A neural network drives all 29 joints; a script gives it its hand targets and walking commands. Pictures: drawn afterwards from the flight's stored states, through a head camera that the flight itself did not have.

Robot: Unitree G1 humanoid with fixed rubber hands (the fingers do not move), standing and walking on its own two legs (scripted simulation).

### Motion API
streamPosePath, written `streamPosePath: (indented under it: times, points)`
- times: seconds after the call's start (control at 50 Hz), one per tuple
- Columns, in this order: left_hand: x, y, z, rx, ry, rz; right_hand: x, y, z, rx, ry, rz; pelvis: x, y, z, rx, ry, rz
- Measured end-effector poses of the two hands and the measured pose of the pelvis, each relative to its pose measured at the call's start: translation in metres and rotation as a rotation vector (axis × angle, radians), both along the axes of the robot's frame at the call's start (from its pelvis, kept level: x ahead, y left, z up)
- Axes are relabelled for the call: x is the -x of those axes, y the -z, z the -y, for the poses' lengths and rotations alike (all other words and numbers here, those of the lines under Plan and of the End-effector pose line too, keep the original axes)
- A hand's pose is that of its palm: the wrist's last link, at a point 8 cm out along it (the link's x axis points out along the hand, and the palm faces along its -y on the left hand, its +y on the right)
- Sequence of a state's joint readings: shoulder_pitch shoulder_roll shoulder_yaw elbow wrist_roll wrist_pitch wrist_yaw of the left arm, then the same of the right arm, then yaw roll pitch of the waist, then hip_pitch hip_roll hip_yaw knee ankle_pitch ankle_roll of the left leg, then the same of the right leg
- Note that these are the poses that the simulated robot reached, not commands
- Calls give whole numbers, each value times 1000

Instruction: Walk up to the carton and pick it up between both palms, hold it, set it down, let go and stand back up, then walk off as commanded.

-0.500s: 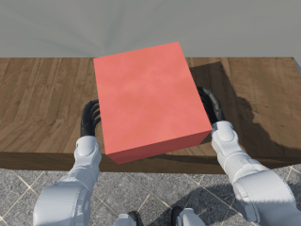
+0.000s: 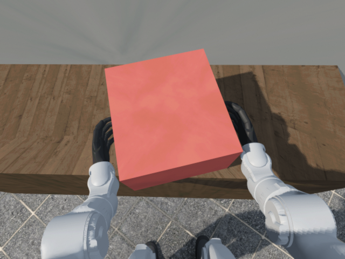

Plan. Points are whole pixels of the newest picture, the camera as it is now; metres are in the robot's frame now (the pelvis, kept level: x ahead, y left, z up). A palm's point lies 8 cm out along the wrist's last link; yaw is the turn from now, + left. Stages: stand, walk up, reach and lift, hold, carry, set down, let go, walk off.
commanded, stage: reach and lift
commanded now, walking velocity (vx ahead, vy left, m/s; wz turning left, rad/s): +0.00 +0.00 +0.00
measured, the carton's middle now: (168, 120) +0.46 +0.02 -0.06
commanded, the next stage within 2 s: none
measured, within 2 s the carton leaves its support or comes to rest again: leaves its support in 1.60 s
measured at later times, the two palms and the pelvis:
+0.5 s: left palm (102, 154) +0.38 +0.18 -0.06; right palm (244, 135) +0.41 -0.16 -0.05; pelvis +0.00 +0.00 +0.00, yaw +0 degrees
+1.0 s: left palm (101, 157) +0.37 +0.18 -0.06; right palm (244, 138) +0.40 -0.16 -0.05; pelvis +0.00 +0.00 +0.00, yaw +0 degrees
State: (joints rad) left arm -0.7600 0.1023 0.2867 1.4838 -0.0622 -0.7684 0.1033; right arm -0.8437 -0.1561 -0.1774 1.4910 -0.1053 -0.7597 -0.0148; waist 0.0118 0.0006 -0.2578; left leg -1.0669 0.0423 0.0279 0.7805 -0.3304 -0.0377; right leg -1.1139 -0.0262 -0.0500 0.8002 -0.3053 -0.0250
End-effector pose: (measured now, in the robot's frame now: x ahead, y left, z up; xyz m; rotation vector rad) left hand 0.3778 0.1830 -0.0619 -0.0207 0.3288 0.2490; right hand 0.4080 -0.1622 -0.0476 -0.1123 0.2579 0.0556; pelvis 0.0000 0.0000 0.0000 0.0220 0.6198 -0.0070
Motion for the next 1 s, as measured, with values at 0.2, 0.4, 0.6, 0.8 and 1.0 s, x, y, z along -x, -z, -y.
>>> streamPosePath:
  times: [0.2, 0.4, 0.6, 0.8, 1.0]
  points:
    - [0, 0, 0, -2, 0, 3, 1, 1, 0, -2, 3, 5, 0, 0, 0, 0, 0, 0]
    - [1, 1, 0, -4, 0, 6, 1, 1, 0, -1, 5, 6, 0, 0, 0, 0, 0, 0]
    - [1, 1, 0, -3, 0, 6, 2, 1, -1, -1, 5, 6, 0, 0, 0, 0, 0, 0]
    - [2, 1, 0, 0, -3, 7, 4, 1, -1, -1, 8, 8, 1, 0, 0, 0, 0, 1]
    - [8, 1, -1, 20, -35, 2, 9, 2, -4, -11, 13, 4, 4, 0, 0, 0, 0, 6]
